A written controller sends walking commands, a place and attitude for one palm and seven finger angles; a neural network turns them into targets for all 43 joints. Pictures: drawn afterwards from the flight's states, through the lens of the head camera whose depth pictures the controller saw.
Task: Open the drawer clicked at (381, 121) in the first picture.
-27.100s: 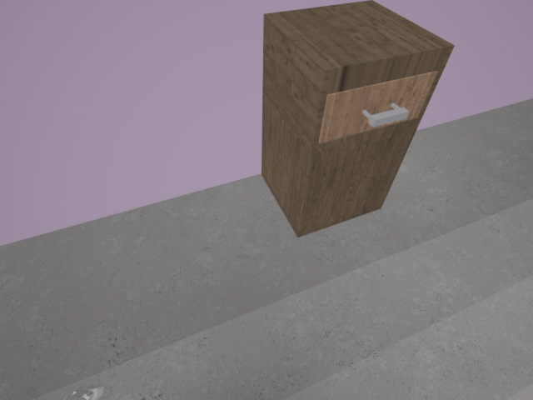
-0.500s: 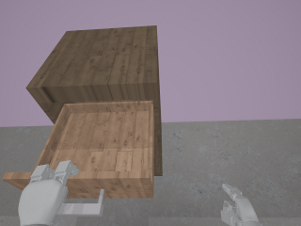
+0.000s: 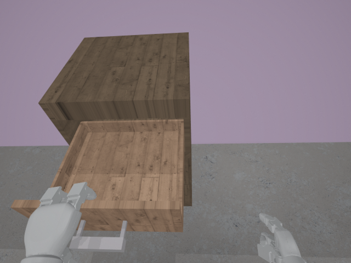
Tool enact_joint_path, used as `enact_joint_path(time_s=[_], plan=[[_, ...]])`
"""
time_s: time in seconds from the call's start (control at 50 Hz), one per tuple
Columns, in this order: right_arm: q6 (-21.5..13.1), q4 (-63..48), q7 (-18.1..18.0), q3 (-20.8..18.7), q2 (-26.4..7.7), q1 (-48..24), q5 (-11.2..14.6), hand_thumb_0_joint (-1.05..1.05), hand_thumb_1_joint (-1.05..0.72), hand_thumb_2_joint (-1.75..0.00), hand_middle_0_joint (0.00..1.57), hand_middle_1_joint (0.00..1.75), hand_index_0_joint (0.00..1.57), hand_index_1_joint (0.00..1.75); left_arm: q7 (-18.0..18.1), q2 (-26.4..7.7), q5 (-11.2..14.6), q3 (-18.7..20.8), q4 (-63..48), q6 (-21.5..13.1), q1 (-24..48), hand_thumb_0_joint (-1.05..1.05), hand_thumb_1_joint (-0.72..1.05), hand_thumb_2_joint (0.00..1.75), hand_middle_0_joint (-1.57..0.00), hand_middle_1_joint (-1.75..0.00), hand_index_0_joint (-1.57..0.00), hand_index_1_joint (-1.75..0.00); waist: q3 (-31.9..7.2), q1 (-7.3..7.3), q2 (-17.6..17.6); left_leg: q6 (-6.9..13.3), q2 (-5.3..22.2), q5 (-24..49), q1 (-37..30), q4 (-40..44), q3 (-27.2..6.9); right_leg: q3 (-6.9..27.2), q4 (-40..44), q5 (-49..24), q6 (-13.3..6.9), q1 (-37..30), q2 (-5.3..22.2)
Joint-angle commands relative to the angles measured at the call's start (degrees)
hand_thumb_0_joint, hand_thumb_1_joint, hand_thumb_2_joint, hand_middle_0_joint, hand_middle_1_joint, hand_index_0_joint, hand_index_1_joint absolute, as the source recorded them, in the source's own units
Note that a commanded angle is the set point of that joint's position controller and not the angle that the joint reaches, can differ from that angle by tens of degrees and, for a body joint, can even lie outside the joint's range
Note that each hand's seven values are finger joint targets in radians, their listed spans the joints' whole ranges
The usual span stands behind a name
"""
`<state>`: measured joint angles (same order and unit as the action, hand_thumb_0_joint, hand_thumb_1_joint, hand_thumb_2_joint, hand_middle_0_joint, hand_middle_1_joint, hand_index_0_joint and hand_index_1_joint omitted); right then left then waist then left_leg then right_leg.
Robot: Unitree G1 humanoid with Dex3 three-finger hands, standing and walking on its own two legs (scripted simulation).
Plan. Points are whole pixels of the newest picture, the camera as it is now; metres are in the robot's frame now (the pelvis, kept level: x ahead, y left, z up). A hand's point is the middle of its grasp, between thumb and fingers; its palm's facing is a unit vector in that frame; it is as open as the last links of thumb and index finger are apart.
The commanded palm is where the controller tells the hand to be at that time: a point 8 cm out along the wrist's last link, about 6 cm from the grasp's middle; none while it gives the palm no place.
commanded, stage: draw the hand back to the body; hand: left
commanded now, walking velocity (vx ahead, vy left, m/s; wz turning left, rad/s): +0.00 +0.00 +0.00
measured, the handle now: (100, 234) +0.20 +0.25 -0.11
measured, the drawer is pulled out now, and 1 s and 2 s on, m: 0.30 0.30 0.30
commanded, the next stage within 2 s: step back with the hand held close in 1.54 s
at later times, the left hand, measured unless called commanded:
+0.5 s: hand (47, 225) +0.15 +0.26 +0.09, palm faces +0.06 -0.08 -0.99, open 13.8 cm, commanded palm +0.13 +0.26 +0.14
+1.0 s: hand (45, 198) +0.18 +0.24 +0.16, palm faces +0.38 -0.83 -0.41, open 11.6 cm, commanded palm +0.13 +0.28 +0.18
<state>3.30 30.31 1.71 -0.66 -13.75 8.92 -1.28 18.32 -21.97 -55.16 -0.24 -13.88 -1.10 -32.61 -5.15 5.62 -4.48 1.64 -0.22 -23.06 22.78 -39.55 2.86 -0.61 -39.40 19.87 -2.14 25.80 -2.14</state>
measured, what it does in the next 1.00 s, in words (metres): stands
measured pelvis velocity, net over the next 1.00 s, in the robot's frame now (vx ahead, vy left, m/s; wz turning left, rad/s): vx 0.01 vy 0.00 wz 0.05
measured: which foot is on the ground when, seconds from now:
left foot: down 0.00-1.00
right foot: down 0.00-1.00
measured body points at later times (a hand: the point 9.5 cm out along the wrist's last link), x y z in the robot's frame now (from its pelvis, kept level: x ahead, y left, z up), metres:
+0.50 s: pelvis +0.00 +0.02 +0.01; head +0.01 -0.02 +0.46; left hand +0.15 +0.26 +0.14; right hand +0.22 -0.18 -0.08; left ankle -0.03 +0.10 -0.72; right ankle +0.00 -0.10 -0.72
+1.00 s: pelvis +0.01 +0.00 +0.02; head +0.01 -0.02 +0.47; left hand +0.15 +0.28 +0.18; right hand +0.21 -0.20 -0.06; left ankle -0.03 +0.10 -0.72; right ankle +0.00 -0.10 -0.72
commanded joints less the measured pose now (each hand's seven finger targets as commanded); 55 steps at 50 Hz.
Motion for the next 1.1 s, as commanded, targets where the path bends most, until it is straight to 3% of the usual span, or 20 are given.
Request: enact_joint_path(time_s=[0.0, 0.06, 0.14, 0.18, 0.2, 0.26, 0.38, 0.5, 0.52, 0.54, 0.56, 0.58, 0.62, 0.7, 0.78, 0.82, 0.96, 0.98, 1.06, 1.08], plan=[[-3.2, -10.1, 0.0, -1.8, -5.1, -6.8, -0.4, 0.0, -0.9, -0.9, 0.2, 0.3, 0.2, 0.3, 3.3, -11.6, -0.9, 9.0, -16.0, -1.0, -1.6, 0.0, -0.5, 0.3, -0.3, -1.2, -0.3, -1.2, -9.8, 0.86, 0.8, 0.0, 0.6, 20.1, -6.5, 4.1, -3.1, 4.0, 5.7, -16.9, -1.3, -4.6, 2.1], [-2.8, -10.0, 0.1, -1.9, -4.9, -7.6, 0.2, 0.0, -0.9, -0.9, 0.2, 0.3, 0.2, 0.3, 3.5, -10.3, -0.2, 8.9, -15.4, -0.2, -2.3, 0.0, -0.5, 0.3, -0.3, -1.2, -0.3, -1.2, -5.8, 0.18, 1.5, -0.2, 1.1, 19.0, -5.6, 4.7, -3.4, 3.5, 6.1, -15.5, -1.2, -3.4, 2.0], [-2.5, -9.9, -0.1, -1.8, -5.3, -7.8, 0.5, 0.0, -0.9, -0.9, 0.2, 0.3, 0.2, 0.3, 2.3, -11.3, 0.9, 9.8, -15.3, 1.0, -1.2, 0.0, -0.5, 0.3, -0.3, -1.2, -0.3, -1.2, -6.4, 0.28, 2.6, 0.0, 1.2, 18.3, -6.2, 5.8, -3.4, 3.4, 7.3, -15.2, -0.8, -4.7, 2.1], [-2.8, -10.2, -0.1, -1.9, -5.2, -8.3, 0.9, 0.0, -0.9, -0.9, 0.2, 0.3, 0.2, 0.3, 1.0, -8.9, 1.9, 7.4, -16.9, 1.4, -1.7, 0.0, -0.5, 0.3, -0.3, -1.2, -0.3, -1.2, -5.1, -0.09, 2.1, -0.1, 1.6, 19.6, -7.0, 6.5, -4.0, 3.1, 7.7, -15.0, -1.0, -4.7, 2.2], [-2.9, -10.2, 0.0, -1.7, -5.4, -7.6, 0.7, 0.0, -0.9, -0.9, 0.2, 0.3, 0.2, 0.3, 0.3, -9.8, 1.9, 7.5, -17.5, 1.3, -1.8, 0.0, -0.5, 0.3, -0.3, -1.2, -0.3, -1.2, -7.0, 0.16, 2.5, 0.0, 1.7, 20.3, -7.8, 6.4, -4.0, 2.4, 7.6, -14.8, -0.6, -4.9, 2.4], [-2.9, -10.6, -0.2, -1.7, -5.5, -7.6, 0.6, 0.0, -0.9, -0.9, 0.2, 0.3, 0.2, 0.3, -1.2, -10.3, 2.2, 7.0, -20.2, 0.7, -1.9, 0.0, -0.5, 0.3, -0.3, -1.2, -0.3, -1.2, -5.1, 0.21, 3.1, 0.0, 1.9, 20.7, -8.0, 7.0, -4.2, 2.3, 8.3, -14.1, -0.5, -4.9, 2.5], [-2.9, -11.0, -0.1, -1.3, -5.4, -7.7, 0.8, 0.0, -0.9, -0.9, 0.2, 0.3, 0.2, 0.3, -0.9, -13.0, 1.7, 11.0, -22.5, 0.2, -4.0, 0.0, -0.5, 0.3, -0.3, -1.2, -0.3, -1.2, -4.6, 1.41, -0.1, -1.3, 2.6, 24.3, -9.5, 7.6, -4.9, 2.9, 8.9, -14.1, -1.1, -5.3, 2.2], [-2.3, -10.6, -0.3, -1.2, -5.6, -7.3, 1.1, 0.0, -0.9, -0.9, 0.2, 0.3, 0.2, 0.3, -2.3, -14.1, 3.0, 12.1, -22.6, 1.3, -1.3, 0.0, -0.5, 0.3, -0.3, -1.2, -0.3, -1.2, -5.5, 0.81, 0.7, -0.8, 2.5, 21.8, -10.4, 8.8, -4.6, 1.4, 9.9, -12.9, -0.4, -6.5, 2.7], [-2.1, -10.4, -0.7, -1.5, -5.5, -7.8, 1.3, 0.0, -0.9, -0.9, 0.2, 0.3, 0.2, 0.3, -2.9, -13.3, 4.2, 11.7, -21.9, 1.4, -1.8, 0.0, -0.5, 0.3, -0.3, -1.2, -0.3, -1.2, -3.8, 0.75, 1.8, -0.7, 2.3, 21.3, -9.9, 9.3, -4.4, 1.6, 10.6, -13.5, -0.4, -7.2, 2.5], [-5.8, -12.4, -2.6, -0.8, -1.9, -2.5, 3.1, 0.0, -0.9, -0.9, 0.2, 0.3, 0.2, 0.3, -6.5, 8.2, 46.4, 5.9, -18.5, -0.4, -2.0, 0.0, -0.47, 0.32, -0.3, -1.18, -0.3, -1.18, -0.8, -5.75, 6.4, 0.8, 4.7, 20.5, -17.8, 10.6, -6.1, -2.5, 10.7, -11.7, 0.4, -11.7, 2.3], [-8.7, -11.8, -3.9, -0.5, -3.0, -3.7, 3.3, 0.0, -0.9, -0.9, 0.2, 0.3, 0.2, 0.3, -7.6, 2.1, 48.7, 7.6, -20.9, -2.6, -1.9, 0.0, -0.43, 0.33, -0.29, -1.15, -0.29, -1.15, -1.4, -4.12, 6.0, 0.6, 5.2, 21.3, -17.9, 11.8, -6.6, -2.1, 10.6, -9.1, 0.7, -12.1, 3.0], [-9.7, -10.7, -5.5, 0.2, -2.9, -4.6, 3.0, 0.0, -0.9, -0.9, 0.2, 0.3, 0.2, 0.3, -8.1, -0.5, 52.0, 11.1, -22.1, -3.8, -3.4, 0.0, -0.4, 0.34, -0.29, -1.13, -0.29, -1.13, -1.6, -3.07, 6.2, 0.3, 4.9, 23.3, -17.4, 13.0, -6.8, -2.6, 12.1, -9.9, 0.7, -13.6, 3.4], [-12.2, -9.6, -6.9, 1.0, -3.3, -3.5, 2.1, 0.0, -0.9, -0.9, 0.2, 0.3, 0.2, 0.3, -8.2, -3.2, 54.0, 12.3, -28.1, -5.7, 2.5, 0.0, -0.32, 0.37, -0.29, -1.09, -0.29, -1.09, -1.5, -3.11, 0.6, -1.1, 4.2, 27.3, -17.9, 14.6, -6.2, -2.5, 13.4, -13.9, 0.6, -16.0, 4.2], [-14.9, -6.5, -7.2, 1.6, -3.3, -3.3, 1.3, 0.0, -0.9, -0.9, 0.2, 0.3, 0.2, 0.3, -8.4, -4.0, 55.4, 15.1, -26.2, -6.8, 3.2, 0.0, -0.18, 0.43, -0.28, -1.0, -0.28, -1.0, 4.5, -2.66, -1.6, -2.0, 3.3, 25.1, -15.4, 17.1, -5.4, -2.8, 16.6, -14.5, -0.2, -17.3, 4.0], [-15.2, -5.7, -6.5, 1.2, -3.0, -4.8, 1.4, 0.0, -0.9, -0.9, 0.2, 0.3, 0.2, 0.3, -9.7, -3.4, 56.6, 17.0, -25.2, -7.4, 1.7, 0.0, -0.05, 0.5, -0.27, -0.91, -0.27, -0.91, 5.3, -2.24, -1.9, -2.1, 3.1, 24.1, -14.8, 18.1, -5.0, -2.5, 18.2, -15.6, -0.4, -19.1, 3.9], [-14.8, -5.5, -6.2, 0.8, -3.1, -4.9, 1.5, 0.0, -0.9, -0.9, 0.2, 0.3, 0.2, 0.3, -10.2, -3.2, 57.4, 17.8, -24.2, -7.7, 0.4, 0.0, 0.02, 0.52, -0.26, -0.86, -0.26, -0.86, 4.1, -2.24, 0.6, -1.6, 3.0, 23.4, -15.1, 18.4, -4.5, -2.2, 18.5, -16.5, -0.1, -20.0, 3.8], [-14.5, -4.7, -6.0, -0.2, -3.8, -5.7, 1.5, 0.0, -0.9, -0.9, 0.2, 0.3, 0.2, 0.3, -10.9, -4.4, 57.9, 20.1, -25.7, -8.5, 1.1, 0.0, 0.27, 0.63, -0.25, -0.7, -0.25, -0.7, 0.0, -2.32, 1.7, -0.7, 2.6, 25.3, -17.6, 17.9, -3.6, -1.4, 19.5, -20.3, 0.4, -21.7, 3.9], [-14.6, -4.7, -6.1, -0.2, -3.8, -6.1, 1.5, 0.0, -0.9, -0.9, 0.2, 0.3, 0.2, 0.3, -10.9, -4.8, 57.8, 20.2, -26.6, -8.4, 2.0, 0.0, 0.31, 0.64, -0.24, -0.68, -0.24, -0.68, 0.6, -2.42, -1.3, -0.8, 2.4, 25.4, -17.9, 18.0, -3.5, -1.1, 20.1, -20.3, 0.2, -21.3, 3.9], [-14.3, -4.3, -6.3, -0.5, -3.9, -6.2, 1.6, 0.0, -0.9, -0.9, 0.2, 0.3, 0.2, 0.3, -10.6, -5.7, 58.1, 21.9, -25.7, -8.5, 2.3, 0.0, 0.44, 0.7, -0.23, -0.59, -0.23, -0.59, 0.5, -2.15, 2.5, -0.4, 2.3, 24.9, -18.3, 18.2, -3.4, -1.1, 20.3, -20.5, 0.5, -21.5, 3.9], [-14.3, -4.2, -6.3, -0.5, -3.9, -6.6, 1.6, 0.0, -0.9, -0.9, 0.2, 0.3, 0.2, 0.3, -10.7, -6.1, 58.1, 22.2, -26.2, -8.6, 3.5, 0.0, 0.48, 0.72, -0.23, -0.57, -0.23, -0.57, 1.7, -2.33, 0.7, -0.5, 2.1, 24.2, -18.2, 18.3, -3.4, -0.8, 21.2, -19.9, 0.4, -20.8, 3.9]])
